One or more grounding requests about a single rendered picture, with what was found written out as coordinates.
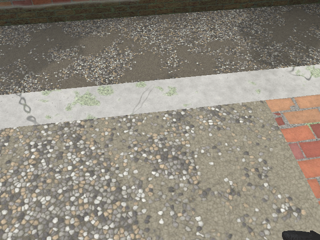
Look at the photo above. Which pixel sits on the robot right hand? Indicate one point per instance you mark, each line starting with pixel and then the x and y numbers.
pixel 300 235

